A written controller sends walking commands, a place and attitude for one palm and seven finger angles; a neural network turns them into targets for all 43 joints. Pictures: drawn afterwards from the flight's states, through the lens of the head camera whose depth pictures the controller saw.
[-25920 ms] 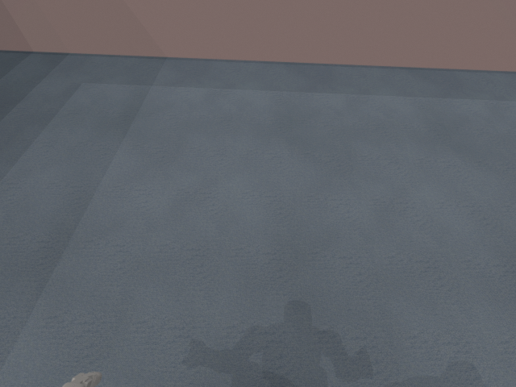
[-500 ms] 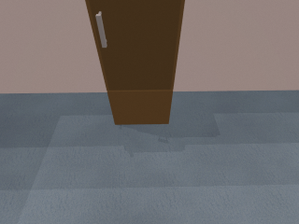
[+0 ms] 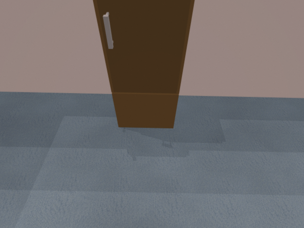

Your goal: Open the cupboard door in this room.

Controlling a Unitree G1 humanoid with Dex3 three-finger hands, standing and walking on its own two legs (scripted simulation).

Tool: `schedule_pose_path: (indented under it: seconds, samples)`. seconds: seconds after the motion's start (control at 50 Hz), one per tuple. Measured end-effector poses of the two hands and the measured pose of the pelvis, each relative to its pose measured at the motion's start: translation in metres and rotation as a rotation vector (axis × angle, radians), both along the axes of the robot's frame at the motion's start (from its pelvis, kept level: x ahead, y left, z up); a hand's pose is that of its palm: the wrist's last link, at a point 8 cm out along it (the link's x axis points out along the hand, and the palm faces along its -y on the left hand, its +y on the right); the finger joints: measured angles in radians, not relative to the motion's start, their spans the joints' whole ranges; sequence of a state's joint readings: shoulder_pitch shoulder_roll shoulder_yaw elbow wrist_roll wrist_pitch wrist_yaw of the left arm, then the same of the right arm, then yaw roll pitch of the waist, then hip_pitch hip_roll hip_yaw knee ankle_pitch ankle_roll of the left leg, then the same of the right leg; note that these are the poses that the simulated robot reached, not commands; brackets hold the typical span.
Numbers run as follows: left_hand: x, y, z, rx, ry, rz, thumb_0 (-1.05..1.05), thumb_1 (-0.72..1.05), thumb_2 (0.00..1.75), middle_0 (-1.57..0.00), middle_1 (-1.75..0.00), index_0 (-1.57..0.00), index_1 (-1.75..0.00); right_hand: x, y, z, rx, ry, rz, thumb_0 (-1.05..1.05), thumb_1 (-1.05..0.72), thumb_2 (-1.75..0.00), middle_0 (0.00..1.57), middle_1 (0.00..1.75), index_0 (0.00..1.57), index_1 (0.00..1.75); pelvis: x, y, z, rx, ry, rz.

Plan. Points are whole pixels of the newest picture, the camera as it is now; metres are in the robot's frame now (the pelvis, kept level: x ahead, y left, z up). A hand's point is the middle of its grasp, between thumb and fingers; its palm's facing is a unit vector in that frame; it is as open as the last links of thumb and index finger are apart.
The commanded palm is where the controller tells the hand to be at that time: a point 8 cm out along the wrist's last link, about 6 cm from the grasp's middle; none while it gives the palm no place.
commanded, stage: look at it before walking up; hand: left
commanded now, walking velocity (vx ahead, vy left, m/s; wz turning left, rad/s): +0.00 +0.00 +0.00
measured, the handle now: (109, 30) +0.94 +0.27 +0.07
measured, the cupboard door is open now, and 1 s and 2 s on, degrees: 0 0 0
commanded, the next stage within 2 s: take the last steps up to it in 0.32 s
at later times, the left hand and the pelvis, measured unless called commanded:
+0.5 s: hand out of the picture -0.02 +0.17 -0.18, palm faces +0.03 -0.98 -0.18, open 7.4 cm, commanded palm none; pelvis +0.00 +0.01 +0.00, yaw +0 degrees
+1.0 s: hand out of the picture +0.11 +0.24 -0.18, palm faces +0.04 -0.98 -0.18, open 7.4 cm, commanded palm none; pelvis +0.10 +0.06 +0.00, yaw +0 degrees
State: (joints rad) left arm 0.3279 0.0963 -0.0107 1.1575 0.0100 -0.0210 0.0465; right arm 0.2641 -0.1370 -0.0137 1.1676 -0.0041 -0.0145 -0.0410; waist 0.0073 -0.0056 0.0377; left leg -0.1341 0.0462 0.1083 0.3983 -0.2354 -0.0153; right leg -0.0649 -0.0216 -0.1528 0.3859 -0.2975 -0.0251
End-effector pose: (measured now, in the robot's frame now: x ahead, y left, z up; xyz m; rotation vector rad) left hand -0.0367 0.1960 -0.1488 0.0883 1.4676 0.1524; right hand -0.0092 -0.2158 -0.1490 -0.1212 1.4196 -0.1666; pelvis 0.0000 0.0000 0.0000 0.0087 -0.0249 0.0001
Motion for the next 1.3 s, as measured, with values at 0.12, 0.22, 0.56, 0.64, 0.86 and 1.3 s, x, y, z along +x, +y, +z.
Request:
schedule_pose_path:
  seconds: [0.12,0.22,0.56,0.64,0.86,1.3]
  samples:
    - [0.002,0.007,0.002,0.016,-0.005,-0.005,0.00,0.91,0.90,-0.20,-0.30,-0.20,-0.30,-0.004,0.002,0.000,0.008,0.009,-0.001,0.01,-0.92,-0.90,0.20,0.30,0.19,0.30,-0.001,0.000,0.000,-0.001,0.000,0.000]
    - [0.005,0.013,0.003,0.029,-0.014,-0.011,0.00,0.91,0.90,-0.20,-0.30,-0.20,-0.30,-0.011,0.007,-0.001,0.021,0.022,-0.005,0.00,-0.92,-0.90,0.20,0.30,0.19,0.30,-0.002,0.001,0.000,-0.001,-0.001,0.000]
    - [0.014,0.021,0.001,0.026,-0.036,-0.015,0.00,0.91,0.90,-0.20,-0.30,-0.20,-0.30,-0.018,0.017,-0.002,0.031,0.033,-0.012,0.00,-0.91,-0.90,0.20,0.30,0.19,0.30,-0.001,0.008,-0.001,-0.004,0.000,0.002]
    - [0.011,0.025,-0.006,0.012,-0.026,0.019,0.00,0.90,0.90,-0.20,-0.30,-0.20,-0.30,-0.014,0.019,-0.005,0.026,0.049,-0.002,0.00,-0.91,-0.90,0.20,0.30,0.19,0.30,0.009,0.013,-0.006,-0.021,0.006,0.014]
    - [0.019,0.069,-0.017,-0.020,0.130,0.030,0.00,0.91,0.90,-0.20,-0.30,-0.20,-0.30,0.053,0.044,-0.002,-0.042,-0.050,-0.012,0.00,-0.91,-0.90,0.20,0.30,0.19,0.30,0.060,0.056,-0.017,-0.017,0.019,0.002]
    - [0.399,0.039,-0.002,0.046,-0.406,-0.134,0.00,0.91,0.90,-0.20,-0.30,-0.20,-0.30,0.137,0.048,-0.022,0.096,0.236,-0.121,0.00,-0.90,-0.90,0.20,0.30,0.20,0.30,0.237,0.017,-0.030,0.005,0.014,0.016]
